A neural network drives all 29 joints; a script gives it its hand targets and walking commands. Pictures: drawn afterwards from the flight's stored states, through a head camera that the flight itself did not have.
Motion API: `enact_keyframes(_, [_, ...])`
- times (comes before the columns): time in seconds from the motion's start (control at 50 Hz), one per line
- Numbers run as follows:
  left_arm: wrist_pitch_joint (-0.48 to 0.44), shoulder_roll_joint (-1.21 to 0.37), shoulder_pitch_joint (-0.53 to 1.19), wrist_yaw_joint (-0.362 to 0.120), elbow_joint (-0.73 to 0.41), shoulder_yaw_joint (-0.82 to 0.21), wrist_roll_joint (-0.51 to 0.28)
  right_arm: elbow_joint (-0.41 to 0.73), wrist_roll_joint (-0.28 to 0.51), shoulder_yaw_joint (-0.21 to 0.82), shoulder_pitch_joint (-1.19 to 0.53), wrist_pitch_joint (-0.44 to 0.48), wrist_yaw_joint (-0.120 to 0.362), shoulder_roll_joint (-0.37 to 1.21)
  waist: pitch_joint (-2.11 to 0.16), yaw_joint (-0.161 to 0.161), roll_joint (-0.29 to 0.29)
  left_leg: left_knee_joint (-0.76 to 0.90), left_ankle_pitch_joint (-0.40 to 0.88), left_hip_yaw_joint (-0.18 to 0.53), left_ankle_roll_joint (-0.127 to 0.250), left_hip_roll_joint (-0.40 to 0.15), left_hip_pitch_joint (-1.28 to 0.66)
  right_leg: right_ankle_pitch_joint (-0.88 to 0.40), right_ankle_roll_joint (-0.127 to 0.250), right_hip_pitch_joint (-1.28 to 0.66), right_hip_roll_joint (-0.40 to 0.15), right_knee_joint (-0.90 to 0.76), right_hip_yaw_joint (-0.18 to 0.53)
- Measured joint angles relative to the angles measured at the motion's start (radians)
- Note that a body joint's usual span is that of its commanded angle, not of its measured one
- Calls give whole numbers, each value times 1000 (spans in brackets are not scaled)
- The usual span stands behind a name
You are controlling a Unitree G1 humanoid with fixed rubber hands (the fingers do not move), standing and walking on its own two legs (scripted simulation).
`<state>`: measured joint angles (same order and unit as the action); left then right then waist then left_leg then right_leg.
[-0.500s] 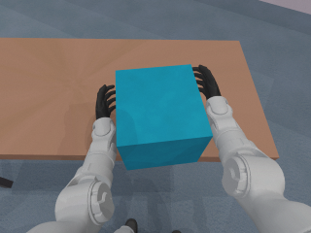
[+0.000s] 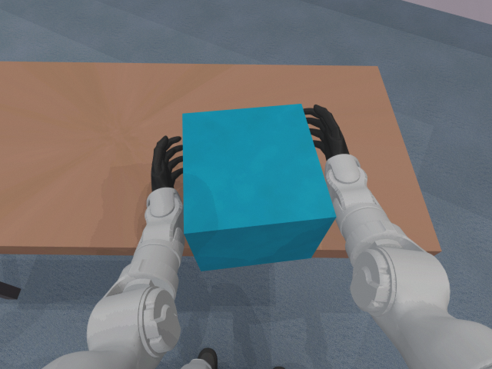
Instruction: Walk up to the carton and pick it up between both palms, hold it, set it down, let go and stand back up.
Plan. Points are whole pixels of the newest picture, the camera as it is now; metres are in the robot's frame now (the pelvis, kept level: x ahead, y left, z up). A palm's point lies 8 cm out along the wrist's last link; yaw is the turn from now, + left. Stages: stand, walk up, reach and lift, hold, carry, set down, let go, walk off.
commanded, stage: reach and lift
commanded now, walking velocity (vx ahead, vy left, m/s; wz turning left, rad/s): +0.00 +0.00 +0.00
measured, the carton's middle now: (249, 189) +0.39 +0.03 +0.02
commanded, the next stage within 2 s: none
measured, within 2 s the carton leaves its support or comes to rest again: leaves its support in 0.58 s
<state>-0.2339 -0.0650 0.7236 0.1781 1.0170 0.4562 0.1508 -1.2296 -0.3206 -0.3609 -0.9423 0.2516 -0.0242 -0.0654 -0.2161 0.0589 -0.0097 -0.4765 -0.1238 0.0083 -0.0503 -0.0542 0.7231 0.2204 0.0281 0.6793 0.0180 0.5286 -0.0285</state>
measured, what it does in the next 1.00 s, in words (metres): stands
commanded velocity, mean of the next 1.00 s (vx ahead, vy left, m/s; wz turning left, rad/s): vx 0.00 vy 0.00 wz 0.00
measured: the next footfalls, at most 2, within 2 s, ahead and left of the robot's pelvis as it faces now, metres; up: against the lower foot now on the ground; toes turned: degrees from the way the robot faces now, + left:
none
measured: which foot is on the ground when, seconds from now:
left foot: down 0.00-1.00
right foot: down 0.00-1.00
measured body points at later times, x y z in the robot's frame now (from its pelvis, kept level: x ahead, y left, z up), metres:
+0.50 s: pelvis +0.00 +0.00 +0.00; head +0.08 +0.00 +0.44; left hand +0.40 +0.18 +0.03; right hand +0.46 -0.11 +0.07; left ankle +0.04 +0.15 -0.73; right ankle +0.00 -0.10 -0.73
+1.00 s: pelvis -0.02 +0.00 +0.00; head +0.06 +0.00 +0.44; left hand +0.39 +0.18 +0.03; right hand +0.44 -0.10 +0.08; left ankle +0.04 +0.15 -0.73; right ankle +0.00 -0.10 -0.73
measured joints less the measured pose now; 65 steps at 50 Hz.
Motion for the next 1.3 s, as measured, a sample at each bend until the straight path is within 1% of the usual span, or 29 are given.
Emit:
enact_keyframes(0.34, [-8, 0, -1, 0, 3, 0, 0, -10, 0, 0, 1, 19, -6, 0, 0, 0, 0, 0, 0, 0, 0, 0, 0, 0, 0, 0, 0, 0, 0])
enact_keyframes(0.66, [-121, 2, -9, 2, 35, 0, 0, -56, 0, 0, 7, 157, -28, 0, 0, 0, 0, 0, 13, 0, 0, 0, 0, -14, 0, 0, 0, 0, 0])
enact_keyframes(0.82, [-155, 7, -9, 2, 61, 0, 0, -87, 0, 0, 6, 200, -43, 0, 0, 0, 0, 0, 20, 0, 1, 0, 0, -20, 0, 0, 0, 0, 0])
enact_keyframes(1.16, [-168, 9, -9, 2, 71, 0, 0, -104, 0, 0, 6, 222, -53, 0, -1, 0, 0, 0, 22, 0, 1, 0, 0, -22, 0, 0, 0, 0, 0])
enact_keyframes(1.3, [-161, 9, -9, -1, 71, 0, 0, -116, 17, 0, 8, 228, -54, 0, -4, 0, 0, 0, 22, 0, 1, 0, 0, -22, 0, 0, 0, 0, 0])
